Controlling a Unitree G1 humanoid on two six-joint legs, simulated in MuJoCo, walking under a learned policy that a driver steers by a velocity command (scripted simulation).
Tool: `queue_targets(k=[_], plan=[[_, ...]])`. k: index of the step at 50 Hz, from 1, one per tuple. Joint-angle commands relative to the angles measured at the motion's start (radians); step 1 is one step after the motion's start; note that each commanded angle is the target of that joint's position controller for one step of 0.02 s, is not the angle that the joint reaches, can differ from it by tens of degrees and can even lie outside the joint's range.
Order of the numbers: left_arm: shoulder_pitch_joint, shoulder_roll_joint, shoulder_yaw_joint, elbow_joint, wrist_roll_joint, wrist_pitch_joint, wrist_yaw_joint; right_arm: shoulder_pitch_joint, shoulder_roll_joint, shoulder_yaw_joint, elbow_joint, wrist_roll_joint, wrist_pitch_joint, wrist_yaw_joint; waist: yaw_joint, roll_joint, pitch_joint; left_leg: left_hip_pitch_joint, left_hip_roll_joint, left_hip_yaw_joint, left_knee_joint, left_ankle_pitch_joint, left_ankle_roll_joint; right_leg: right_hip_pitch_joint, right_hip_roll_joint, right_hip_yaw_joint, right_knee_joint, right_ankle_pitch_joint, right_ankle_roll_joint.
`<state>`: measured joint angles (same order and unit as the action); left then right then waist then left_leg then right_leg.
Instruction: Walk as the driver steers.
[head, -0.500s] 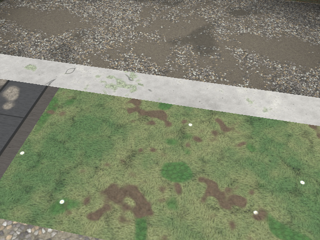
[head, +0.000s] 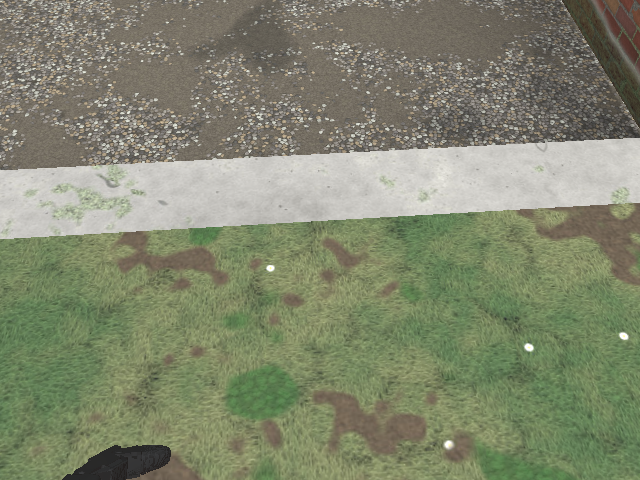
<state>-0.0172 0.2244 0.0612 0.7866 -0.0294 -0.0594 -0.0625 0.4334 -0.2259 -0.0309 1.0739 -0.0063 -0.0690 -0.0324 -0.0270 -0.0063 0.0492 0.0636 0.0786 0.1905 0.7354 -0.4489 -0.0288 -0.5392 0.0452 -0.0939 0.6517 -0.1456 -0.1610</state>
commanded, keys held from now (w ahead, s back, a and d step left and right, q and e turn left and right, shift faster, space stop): w+e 0.12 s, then w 0.84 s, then w+q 0.04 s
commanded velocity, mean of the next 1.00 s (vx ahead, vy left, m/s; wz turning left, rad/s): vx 0.49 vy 0.00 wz -0.19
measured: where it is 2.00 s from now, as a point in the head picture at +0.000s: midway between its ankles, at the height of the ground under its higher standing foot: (345, 233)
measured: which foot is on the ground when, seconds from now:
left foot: up 0.00-0.48, down 0.50-1.00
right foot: down 0.00-0.52, up 0.54-0.98, down 1.00-1.00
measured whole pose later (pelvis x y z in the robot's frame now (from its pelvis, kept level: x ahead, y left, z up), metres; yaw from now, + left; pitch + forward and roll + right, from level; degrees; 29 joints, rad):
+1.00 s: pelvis +0.58 -0.05 +0.02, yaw -10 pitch +3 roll +2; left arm 0.03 0.24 0.03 0.73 -0.01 -0.10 -0.03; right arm 0.41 -0.27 -0.05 0.94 0.02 -0.06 0.00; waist -0.08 -0.03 0.01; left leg 0.04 -0.03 0.02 0.32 -0.40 0.00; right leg -0.51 -0.04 -0.01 0.49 -0.02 -0.07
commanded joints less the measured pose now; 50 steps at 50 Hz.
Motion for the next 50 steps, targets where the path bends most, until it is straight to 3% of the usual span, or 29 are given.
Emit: queue_targets(k=[1, 2, 3, 4, 5, 7, 10, 14, 17, 20, 22, 23, 24, 25, 26, 27, 28, 29, 30, 31, 33, 35, 38, 41, 45, 48, 49, 50], plan=[[0.398, 0.249, 0.074, 0.032, 0.021, 0.008, 0.028, -0.055, -0.100, -0.005, -0.171, 0.030, -0.101, 0.038, 0.168, -0.152, -0.425, -0.810, -0.113, -0.316, 0.831, -0.058, 0.034, 0.970, -0.392, 0.968, -0.393, -0.224, -0.311], [0.355, 0.189, 0.060, 0.034, 0.026, -0.007, 0.032, -0.148, -0.146, -0.019, -0.212, 0.064, -0.118, 0.040, 0.150, -0.115, -0.268, -0.882, -0.055, -0.312, 0.790, 0.010, 0.068, 0.857, -0.351, 0.801, -0.396, -0.186, -0.243], [0.261, 0.152, 0.048, 0.015, 0.019, -0.024, 0.023, -0.174, -0.147, -0.021, -0.222, 0.054, -0.120, 0.031, 0.086, 0.015, -0.152, -0.841, -0.006, -0.304, 0.677, 0.087, 0.073, 0.658, -0.298, 0.656, -0.409, -0.062, -0.199], [0.187, 0.120, 0.036, -0.006, 0.019, -0.033, 0.020, -0.169, -0.162, -0.036, -0.211, 0.035, -0.107, 0.018, 0.040, 0.051, -0.120, -0.760, 0.031, -0.298, 0.583, 0.118, 0.068, 0.517, -0.252, 0.551, -0.416, 0.023, -0.162], [0.149, 0.114, 0.031, -0.022, 0.025, -0.035, 0.022, -0.138, -0.160, -0.042, -0.211, 0.024, -0.088, 0.015, 0.003, 0.044, -0.093, -0.685, 0.052, -0.303, 0.535, 0.131, 0.058, 0.404, -0.219, 0.488, -0.433, 0.069, -0.152], [0.157, 0.125, 0.029, -0.020, 0.020, -0.035, 0.031, -0.128, -0.133, -0.045, -0.228, 0.007, -0.059, 0.014, -0.024, 0.019, -0.068, -0.635, 0.068, -0.279, 0.431, 0.147, 0.028, 0.288, -0.197, 0.424, -0.459, 0.123, -0.151], [0.234, 0.159, 0.035, -0.001, 0.024, -0.040, 0.055, -0.245, -0.116, -0.041, -0.276, -0.014, -0.043, 0.006, 0.009, -0.016, -0.036, -0.665, 0.062, -0.239, 0.232, 0.317, -0.014, 0.227, -0.167, 0.333, -0.485, 0.200, -0.141], [0.325, 0.163, 0.032, 0.029, 0.013, -0.035, 0.065, -0.399, -0.087, -0.027, -0.313, -0.004, -0.051, 0.015, 0.083, -0.046, -0.028, -0.623, 0.012, -0.215, -0.087, 0.595, -0.001, 0.265, -0.126, 0.271, -0.466, 0.139, -0.069], [0.377, 0.169, 0.030, 0.054, 0.011, -0.034, 0.064, -0.481, -0.100, -0.024, -0.340, 0.010, -0.058, 0.031, 0.121, -0.060, -0.011, -0.645, -0.005, -0.217, -0.175, 0.612, 0.015, 0.361, -0.171, 0.312, -0.444, 0.091, -0.064], [0.431, 0.172, 0.030, 0.076, 0.014, -0.022, 0.070, -0.545, -0.121, -0.024, -0.379, 0.012, -0.072, 0.053, 0.134, -0.060, -0.003, -0.733, -0.019, -0.219, -0.230, 0.492, 0.050, 0.536, -0.237, 0.367, -0.368, 0.184, -0.063], [0.434, 0.185, 0.033, 0.079, 0.018, -0.009, 0.076, -0.517, -0.134, -0.027, -0.382, 0.014, -0.079, 0.063, 0.107, -0.081, -0.019, -0.690, -0.039, -0.205, -0.259, 0.405, 0.078, 0.598, -0.260, 0.381, -0.320, 0.306, -0.045], [0.415, 0.194, 0.035, 0.073, 0.018, -0.005, 0.077, -0.459, -0.151, -0.034, -0.370, 0.014, -0.082, 0.063, 0.070, -0.097, -0.050, -0.592, -0.065, -0.182, -0.276, 0.374, 0.098, 0.598, -0.249, 0.367, -0.268, 0.458, -0.032], [0.389, 0.190, 0.031, 0.064, 0.020, -0.003, 0.075, -0.333, -0.180, -0.051, -0.334, 0.013, -0.083, 0.059, 0.002, -0.092, -0.129, -0.406, -0.086, -0.163, -0.300, 0.408, 0.129, 0.572, -0.203, 0.327, -0.146, 0.615, -0.011], [0.358, 0.166, 0.017, 0.041, 0.029, -0.005, 0.072, -0.146, -0.229, -0.068, -0.296, 0.002, -0.083, 0.053, -0.083, -0.061, -0.270, -0.110, 0.021, -0.269, -0.250, 0.455, 0.196, 0.427, -0.153, 0.284, 0.080, 0.549, 0.020], [0.474, 0.082, -0.008, 0.038, 0.023, -0.024, 0.064, 0.009, -0.315, -0.094, -0.269, -0.011, -0.073, 0.048, -0.083, 0.158, -0.434, 0.310, 0.249, -0.657, -0.265, 0.338, 0.348, 0.046, 0.001, 0.191, 0.464, 0.165, 0.104], [0.486, 0.099, -0.012, 0.049, 0.010, -0.039, 0.059, 0.032, -0.245, -0.078, -0.242, 0.010, -0.060, 0.053, -0.085, 0.270, -0.463, 0.380, 0.333, -0.919, -0.401, 0.204, 0.386, -0.148, 0.038, 0.237, 0.623, -0.404, 0.115], [0.402, 0.184, 0.009, 0.029, -0.009, -0.049, 0.056, -0.046, -0.186, -0.059, -0.259, 0.023, -0.054, 0.050, -0.083, 0.176, -0.285, 0.251, 0.300, -0.821, -0.428, 0.101, 0.330, -0.245, -0.030, 0.258, 0.690, -0.363, 0.105], [0.323, 0.185, 0.008, 0.009, -0.010, -0.052, 0.056, -0.126, -0.160, -0.049, -0.280, 0.018, -0.046, 0.048, -0.060, 0.086, -0.175, 0.094, 0.258, -0.684, -0.456, 0.130, 0.292, -0.245, -0.085, 0.215, 0.665, -0.273, 0.103], [0.285, 0.168, 0.009, -0.001, 0.004, -0.051, 0.059, -0.182, -0.141, -0.040, -0.286, 0.010, -0.044, 0.053, -0.029, 0.036, -0.085, -0.050, 0.212, -0.596, -0.498, 0.207, 0.278, -0.223, -0.119, 0.188, 0.586, -0.210, 0.108], [0.291, 0.160, 0.015, 0.001, 0.017, -0.042, 0.062, -0.210, -0.120, -0.032, -0.290, 0.000, -0.047, 0.057, 0.004, 0.048, -0.059, -0.134, 0.175, -0.530, -0.529, 0.281, 0.261, -0.170, -0.150, 0.187, 0.528, -0.168, 0.111], [0.334, 0.115, 0.009, 0.011, 0.019, -0.026, 0.065, -0.214, -0.128, -0.033, -0.281, 0.001, -0.051, 0.063, 0.035, 0.083, -0.057, -0.218, 0.143, -0.452, -0.573, 0.384, 0.268, -0.104, -0.167, 0.167, 0.471, -0.135, 0.127], [0.305, 0.102, 0.005, -0.005, 0.025, -0.019, 0.070, -0.194, -0.155, -0.041, -0.265, 0.005, -0.055, 0.059, 0.040, 0.078, -0.047, -0.237, 0.134, -0.386, -0.597, 0.487, 0.278, -0.128, -0.178, 0.151, 0.393, -0.074, 0.148], [0.197, 0.088, -0.002, -0.040, 0.030, -0.024, 0.067, -0.156, -0.178, -0.048, -0.245, 0.012, -0.045, 0.045, 0.014, 0.066, -0.033, -0.230, 0.103, -0.302, -0.607, 0.562, 0.255, -0.137, -0.173, 0.131, 0.185, 0.100, 0.163], [0.085, 0.069, -0.011, -0.066, 0.023, -0.033, 0.056, -0.100, -0.186, -0.049, -0.224, 0.019, -0.037, 0.039, -0.027, 0.068, -0.017, -0.228, 0.077, -0.247, -0.608, 0.535, 0.227, -0.064, -0.134, 0.095, -0.003, 0.244, 0.159], [0.000, 0.089, -0.008, -0.107, 0.009, -0.039, 0.038, -0.031, -0.192, -0.052, -0.187, 0.030, -0.019, 0.039, -0.047, 0.080, 0.006, -0.093, 0.138, -0.276, -0.557, 0.535, 0.220, -0.089, -0.117, 0.107, -0.094, 0.204, 0.134], [0.034, 0.126, 0.006, -0.112, 0.013, -0.046, 0.025, -0.052, -0.212, -0.060, -0.183, 0.028, 0.000, 0.031, -0.001, 0.091, -0.025, -0.013, 0.169, -0.288, -0.456, 0.686, 0.195, -0.005, -0.091, 0.096, -0.142, 0.091, 0.097], [0.119, 0.151, 0.021, -0.090, 0.017, -0.049, 0.027, -0.067, -0.213, -0.059, -0.186, 0.030, 0.006, 0.030, 0.052, 0.092, -0.075, -0.032, 0.143, -0.276, -0.354, 0.825, 0.180, 0.137, -0.061, 0.071, -0.171, 0.086, 0.077], [0.282, 0.191, 0.044, -0.044, 0.020, -0.046, 0.034, -0.073, -0.179, -0.045, -0.191, 0.029, 0.005, 0.027, 0.123, 0.072, -0.183, -0.113, 0.089, -0.242, -0.168, 0.850, 0.154, 0.376, -0.072, 0.077, -0.167, 0.118, 0.042]])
